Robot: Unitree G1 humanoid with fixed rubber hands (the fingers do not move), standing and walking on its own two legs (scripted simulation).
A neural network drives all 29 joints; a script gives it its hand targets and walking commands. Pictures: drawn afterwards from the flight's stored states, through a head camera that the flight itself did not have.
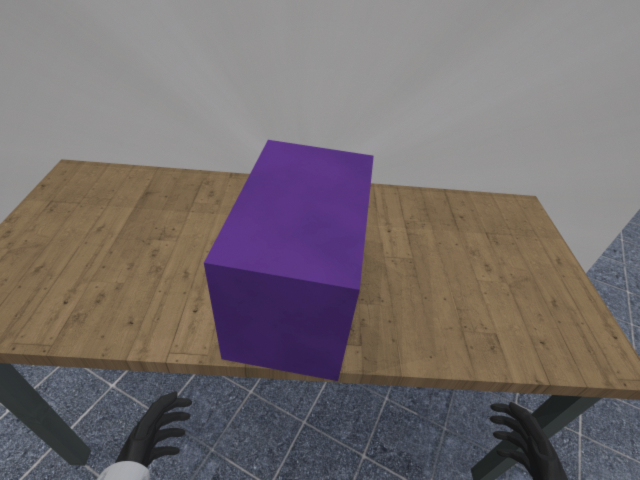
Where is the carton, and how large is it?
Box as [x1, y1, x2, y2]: [204, 140, 373, 380]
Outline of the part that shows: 268,140 204,261 221,358 337,380 359,290 373,156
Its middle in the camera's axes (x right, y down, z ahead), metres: -0.03 +0.02 +0.65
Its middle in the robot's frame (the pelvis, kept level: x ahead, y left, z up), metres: +0.48 +0.04 +0.01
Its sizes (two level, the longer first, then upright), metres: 0.311 0.191 0.228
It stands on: a table, 0.66 m high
